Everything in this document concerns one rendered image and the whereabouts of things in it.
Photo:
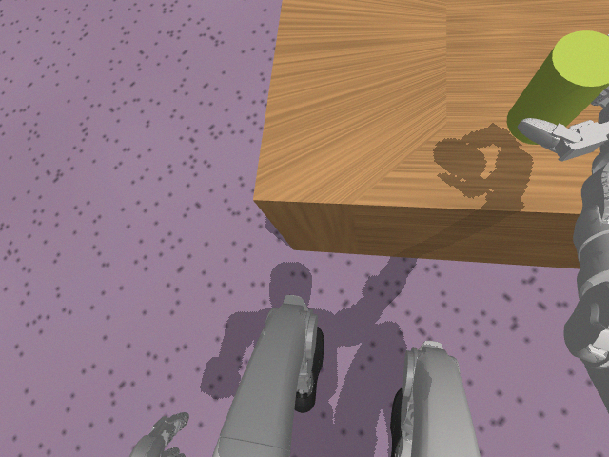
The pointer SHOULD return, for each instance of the left robot foot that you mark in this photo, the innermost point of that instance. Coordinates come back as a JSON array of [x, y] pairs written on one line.
[[305, 402]]

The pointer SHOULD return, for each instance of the right robot arm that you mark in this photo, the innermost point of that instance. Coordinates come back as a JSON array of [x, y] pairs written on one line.
[[586, 333]]

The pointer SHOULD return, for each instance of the can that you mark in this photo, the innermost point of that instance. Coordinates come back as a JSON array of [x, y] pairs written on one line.
[[572, 76]]

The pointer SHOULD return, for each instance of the left robot hand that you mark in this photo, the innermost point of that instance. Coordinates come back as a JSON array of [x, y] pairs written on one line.
[[161, 434]]

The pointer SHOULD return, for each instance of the right robot hand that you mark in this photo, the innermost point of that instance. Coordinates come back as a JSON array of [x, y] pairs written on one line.
[[576, 140]]

